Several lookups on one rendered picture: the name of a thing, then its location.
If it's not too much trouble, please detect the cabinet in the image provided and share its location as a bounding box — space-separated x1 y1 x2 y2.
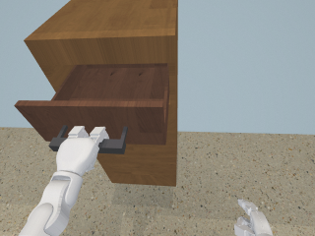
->
24 0 178 187

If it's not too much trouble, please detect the robot left hand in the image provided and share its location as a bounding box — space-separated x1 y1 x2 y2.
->
56 126 109 177

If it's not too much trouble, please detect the handle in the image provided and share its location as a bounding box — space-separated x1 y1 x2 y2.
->
49 125 128 154

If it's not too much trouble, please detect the left robot forearm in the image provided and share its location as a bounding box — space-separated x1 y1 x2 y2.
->
18 170 84 236

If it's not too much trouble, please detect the robot right hand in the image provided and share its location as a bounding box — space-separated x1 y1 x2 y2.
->
234 199 273 236

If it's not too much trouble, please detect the drawer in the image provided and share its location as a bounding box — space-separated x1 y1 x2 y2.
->
14 63 170 146

